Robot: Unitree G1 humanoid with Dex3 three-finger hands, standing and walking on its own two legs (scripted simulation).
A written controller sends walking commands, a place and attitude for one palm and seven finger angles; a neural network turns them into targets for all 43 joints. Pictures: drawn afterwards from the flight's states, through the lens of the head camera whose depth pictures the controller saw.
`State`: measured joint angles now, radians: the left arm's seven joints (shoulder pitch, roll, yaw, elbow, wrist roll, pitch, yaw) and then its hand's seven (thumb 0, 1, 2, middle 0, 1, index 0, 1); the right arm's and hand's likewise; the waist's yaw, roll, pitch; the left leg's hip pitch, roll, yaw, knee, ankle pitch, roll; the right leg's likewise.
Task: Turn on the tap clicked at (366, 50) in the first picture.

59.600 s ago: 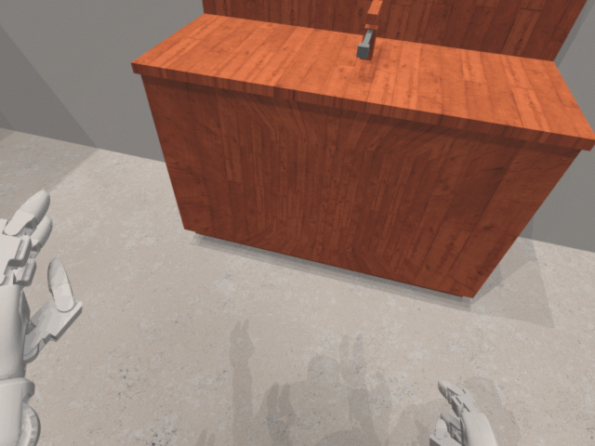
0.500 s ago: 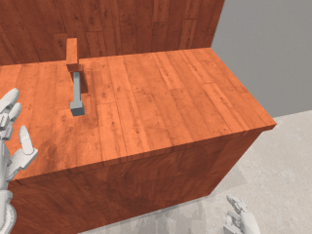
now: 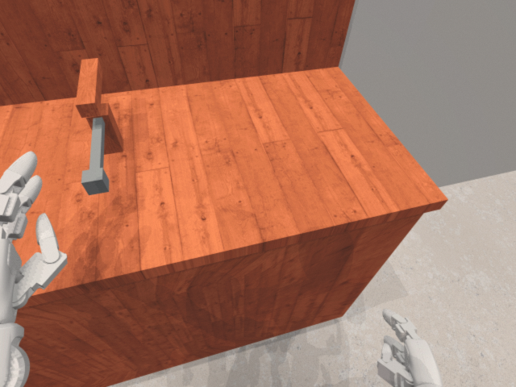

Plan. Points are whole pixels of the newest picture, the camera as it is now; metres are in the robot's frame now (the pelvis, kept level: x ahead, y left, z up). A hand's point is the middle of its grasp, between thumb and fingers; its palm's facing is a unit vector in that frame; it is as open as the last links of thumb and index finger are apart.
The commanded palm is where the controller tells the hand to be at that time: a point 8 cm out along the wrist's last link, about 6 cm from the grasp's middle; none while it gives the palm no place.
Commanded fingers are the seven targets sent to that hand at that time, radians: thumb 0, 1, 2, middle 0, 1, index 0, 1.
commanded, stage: come to a stop and stand still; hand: left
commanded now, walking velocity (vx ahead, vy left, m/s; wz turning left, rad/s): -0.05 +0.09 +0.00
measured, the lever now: (95, 181) +0.36 +0.27 +0.12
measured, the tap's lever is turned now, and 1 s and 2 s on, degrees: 0 0 0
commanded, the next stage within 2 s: look again from close up in 0.84 s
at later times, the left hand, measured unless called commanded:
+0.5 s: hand (21, 247) +0.23 +0.28 +0.16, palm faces +0.33 -0.87 -0.35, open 7.4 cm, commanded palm +0.16 +0.32 +0.18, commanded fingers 0.00 0.90 0.90 -0.20 -0.30 -0.20 -0.30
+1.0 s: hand out of the picture +0.20 +0.29 +0.16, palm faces +0.43 -0.84 -0.32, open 7.4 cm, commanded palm +0.13 +0.31 +0.18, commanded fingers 0.00 0.90 0.90 -0.20 -0.30 -0.20 -0.30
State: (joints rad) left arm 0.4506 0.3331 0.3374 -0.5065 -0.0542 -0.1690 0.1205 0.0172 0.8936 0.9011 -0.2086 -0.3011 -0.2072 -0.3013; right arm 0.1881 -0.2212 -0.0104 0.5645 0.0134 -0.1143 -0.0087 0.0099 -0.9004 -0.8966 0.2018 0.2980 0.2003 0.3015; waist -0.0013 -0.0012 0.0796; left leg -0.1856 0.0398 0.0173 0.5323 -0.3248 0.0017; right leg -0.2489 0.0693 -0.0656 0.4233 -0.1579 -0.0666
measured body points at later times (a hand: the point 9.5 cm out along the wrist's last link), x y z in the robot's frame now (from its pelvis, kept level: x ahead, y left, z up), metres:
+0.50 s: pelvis +0.00 +0.05 +0.00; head +0.02 +0.06 +0.44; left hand +0.20 +0.33 +0.18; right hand +0.16 -0.18 -0.08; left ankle -0.02 +0.12 -0.74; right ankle +0.05 -0.08 -0.74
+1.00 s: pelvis -0.02 +0.03 +0.00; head +0.00 +0.04 +0.45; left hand +0.17 +0.33 +0.18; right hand +0.17 -0.18 -0.07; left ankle -0.02 +0.12 -0.74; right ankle +0.05 -0.08 -0.74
